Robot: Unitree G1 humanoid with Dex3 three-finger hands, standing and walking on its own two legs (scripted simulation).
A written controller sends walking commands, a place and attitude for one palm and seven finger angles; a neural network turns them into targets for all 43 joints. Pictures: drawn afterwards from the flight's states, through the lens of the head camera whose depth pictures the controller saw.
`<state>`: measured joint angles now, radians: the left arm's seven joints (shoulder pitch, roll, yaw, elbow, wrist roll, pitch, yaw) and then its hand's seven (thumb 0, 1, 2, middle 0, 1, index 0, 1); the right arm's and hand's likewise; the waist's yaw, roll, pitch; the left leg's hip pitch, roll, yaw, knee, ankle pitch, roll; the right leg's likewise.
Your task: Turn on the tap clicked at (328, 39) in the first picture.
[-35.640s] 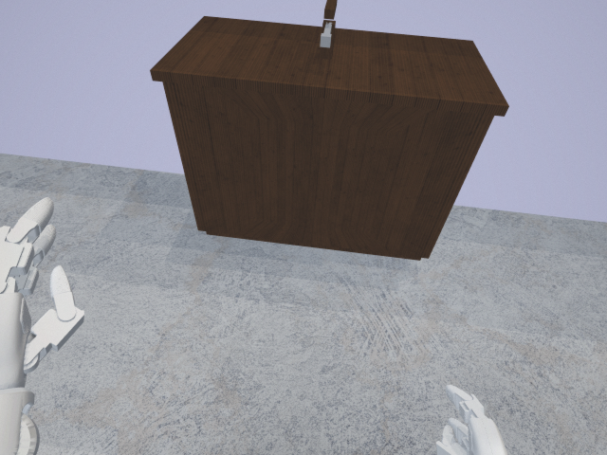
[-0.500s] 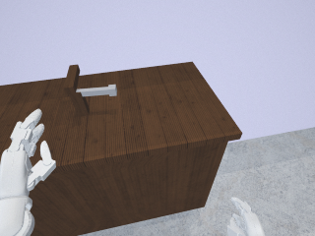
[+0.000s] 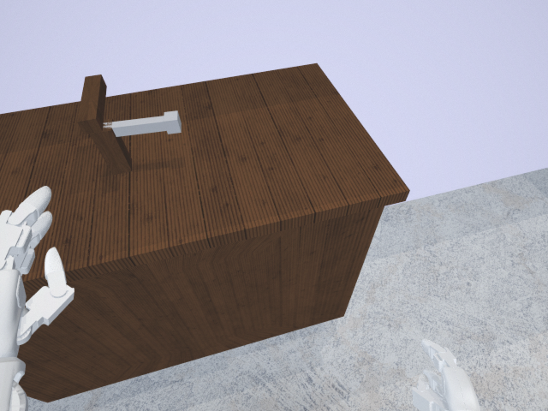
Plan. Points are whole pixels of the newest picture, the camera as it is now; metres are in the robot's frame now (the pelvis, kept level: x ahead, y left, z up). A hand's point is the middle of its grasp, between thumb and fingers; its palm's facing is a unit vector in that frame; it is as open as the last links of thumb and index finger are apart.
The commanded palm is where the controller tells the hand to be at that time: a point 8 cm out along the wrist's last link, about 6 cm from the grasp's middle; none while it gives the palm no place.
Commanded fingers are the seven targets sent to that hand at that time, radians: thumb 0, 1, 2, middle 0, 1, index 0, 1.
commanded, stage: step back with the hand held close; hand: left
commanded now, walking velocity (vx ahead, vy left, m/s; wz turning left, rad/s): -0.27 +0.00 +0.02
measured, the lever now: (172, 122) +0.55 +0.23 +0.11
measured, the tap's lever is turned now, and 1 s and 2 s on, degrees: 84 84 84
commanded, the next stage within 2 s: stop stepping back and stand still in 0.92 s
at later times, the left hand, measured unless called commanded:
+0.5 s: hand (32, 345) +0.15 +0.24 +0.15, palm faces +0.40 -0.83 -0.39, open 7.4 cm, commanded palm +0.09 +0.30 +0.18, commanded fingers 0.00 0.90 0.90 -0.20 -0.30 -0.20 -0.30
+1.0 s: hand out of the picture +0.07 +0.20 +0.16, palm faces +0.23 -0.87 -0.44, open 7.4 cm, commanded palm +0.01 +0.26 +0.18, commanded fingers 0.00 0.90 0.90 -0.20 -0.30 -0.20 -0.30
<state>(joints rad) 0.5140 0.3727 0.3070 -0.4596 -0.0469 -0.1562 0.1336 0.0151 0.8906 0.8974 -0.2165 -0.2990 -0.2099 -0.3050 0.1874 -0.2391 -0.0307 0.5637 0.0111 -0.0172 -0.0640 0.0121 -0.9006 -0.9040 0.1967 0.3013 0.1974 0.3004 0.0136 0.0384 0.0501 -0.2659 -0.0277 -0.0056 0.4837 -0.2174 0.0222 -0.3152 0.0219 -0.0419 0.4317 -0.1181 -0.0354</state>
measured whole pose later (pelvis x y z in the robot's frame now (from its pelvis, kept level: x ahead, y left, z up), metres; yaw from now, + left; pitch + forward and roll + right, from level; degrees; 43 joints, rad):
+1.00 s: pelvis -0.15 -0.02 +0.00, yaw -2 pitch +4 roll +0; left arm 0.53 0.41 0.31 -0.61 -0.04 -0.14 0.11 0.01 0.89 0.90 -0.22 -0.30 -0.21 -0.30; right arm 0.11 -0.15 0.01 0.56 0.00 -0.01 -0.06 0.01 -0.90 -0.90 0.20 0.30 0.20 0.30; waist 0.00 -0.04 0.02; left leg -0.46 0.00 0.02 0.74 -0.33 -0.03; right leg -0.30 0.05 0.07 0.45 -0.22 -0.03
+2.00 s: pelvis -0.29 -0.04 +0.00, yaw +2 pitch -3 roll +0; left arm 0.44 0.34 0.32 -0.44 -0.04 -0.13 0.16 0.01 0.89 0.90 -0.21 -0.30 -0.21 -0.30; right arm 0.21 -0.24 -0.02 0.62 0.00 -0.11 -0.08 0.01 -0.90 -0.90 0.20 0.30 0.20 0.30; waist 0.01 0.01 0.03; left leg -0.24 0.04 0.03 0.52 -0.22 -0.02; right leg -0.25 0.03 -0.07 0.52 -0.22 -0.05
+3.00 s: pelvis -0.27 +0.00 +0.00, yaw +2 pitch -1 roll -1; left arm 0.48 0.35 0.31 -0.47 -0.05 -0.13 0.16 0.02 0.89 0.90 -0.21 -0.30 -0.21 -0.30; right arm 0.18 -0.20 0.01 0.59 -0.01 -0.09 -0.08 0.01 -0.90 -0.90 0.20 0.30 0.20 0.30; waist 0.01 0.01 0.04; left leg -0.22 0.01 0.05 0.44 -0.21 0.02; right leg -0.21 0.00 -0.04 0.39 -0.17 0.00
